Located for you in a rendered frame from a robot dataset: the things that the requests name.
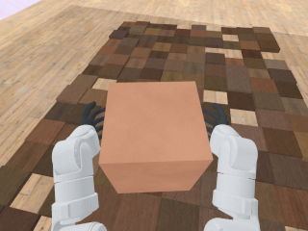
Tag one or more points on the left robot hand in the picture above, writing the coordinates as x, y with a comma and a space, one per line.
87, 117

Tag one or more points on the right robot hand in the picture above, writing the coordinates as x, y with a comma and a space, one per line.
220, 118

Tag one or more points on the right robot forearm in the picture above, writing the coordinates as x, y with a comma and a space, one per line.
237, 164

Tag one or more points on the left robot forearm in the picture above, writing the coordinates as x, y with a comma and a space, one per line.
75, 197

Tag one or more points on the left robot upper arm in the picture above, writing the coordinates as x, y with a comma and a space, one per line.
90, 226

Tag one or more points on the carton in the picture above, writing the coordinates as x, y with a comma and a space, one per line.
154, 137

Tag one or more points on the right robot upper arm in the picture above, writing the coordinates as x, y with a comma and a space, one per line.
224, 224

